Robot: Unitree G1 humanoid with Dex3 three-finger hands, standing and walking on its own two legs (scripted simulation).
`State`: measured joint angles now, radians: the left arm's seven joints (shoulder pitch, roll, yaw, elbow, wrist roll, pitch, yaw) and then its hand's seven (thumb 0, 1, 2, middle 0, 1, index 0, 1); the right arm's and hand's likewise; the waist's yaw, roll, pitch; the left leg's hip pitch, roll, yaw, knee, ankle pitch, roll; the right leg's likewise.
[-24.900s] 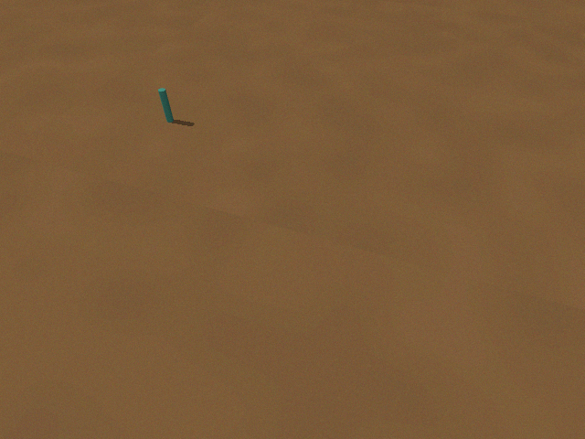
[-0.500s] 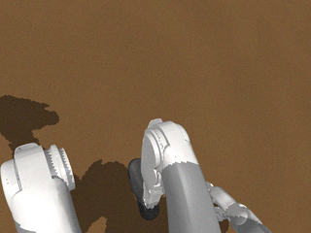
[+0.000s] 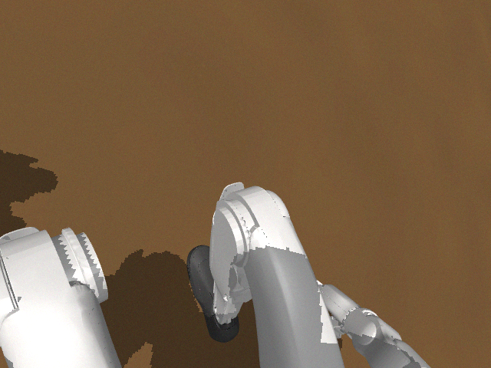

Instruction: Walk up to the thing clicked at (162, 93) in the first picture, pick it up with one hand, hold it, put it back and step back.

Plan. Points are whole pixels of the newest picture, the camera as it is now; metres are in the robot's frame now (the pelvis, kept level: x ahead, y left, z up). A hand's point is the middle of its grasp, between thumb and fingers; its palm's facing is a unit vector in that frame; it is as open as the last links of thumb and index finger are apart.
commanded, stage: lower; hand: left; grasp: from the side
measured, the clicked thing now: out of the picture +0.45 +0.32 -0.17
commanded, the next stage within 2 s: loosen in 0.46 s
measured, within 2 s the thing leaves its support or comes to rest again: rests again in 0.32 s
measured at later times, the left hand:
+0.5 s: hand out of the picture +0.46 +0.31 -0.17, palm faces +0.42 -0.91 -0.02, open 5.3 cm
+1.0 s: hand out of the picture +0.46 +0.31 -0.17, palm faces +0.41 -0.91 -0.01, open 10.6 cm
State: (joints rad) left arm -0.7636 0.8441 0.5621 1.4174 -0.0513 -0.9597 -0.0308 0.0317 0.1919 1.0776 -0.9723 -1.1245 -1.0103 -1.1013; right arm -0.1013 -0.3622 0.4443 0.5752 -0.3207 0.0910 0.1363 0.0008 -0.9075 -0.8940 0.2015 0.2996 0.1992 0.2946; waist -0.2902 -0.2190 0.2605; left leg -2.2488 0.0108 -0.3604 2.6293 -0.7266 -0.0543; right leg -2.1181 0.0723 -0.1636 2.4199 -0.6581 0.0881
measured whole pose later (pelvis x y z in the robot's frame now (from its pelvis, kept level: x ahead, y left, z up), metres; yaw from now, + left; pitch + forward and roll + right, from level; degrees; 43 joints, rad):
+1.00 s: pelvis -0.01 +0.01 +0.00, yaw -2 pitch +15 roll -18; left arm -0.77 0.92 0.54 1.49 -0.06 -1.04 -0.01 0.01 -0.07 0.41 -0.68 -0.56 -0.69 -0.55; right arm -0.16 -0.36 0.52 0.53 -0.35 0.10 0.13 0.00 -0.92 -0.89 0.20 0.30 0.20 0.30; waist -0.29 -0.26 0.30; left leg -2.23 0.02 -0.40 2.65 -0.74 -0.04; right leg -2.08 0.09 -0.20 2.39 -0.64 0.09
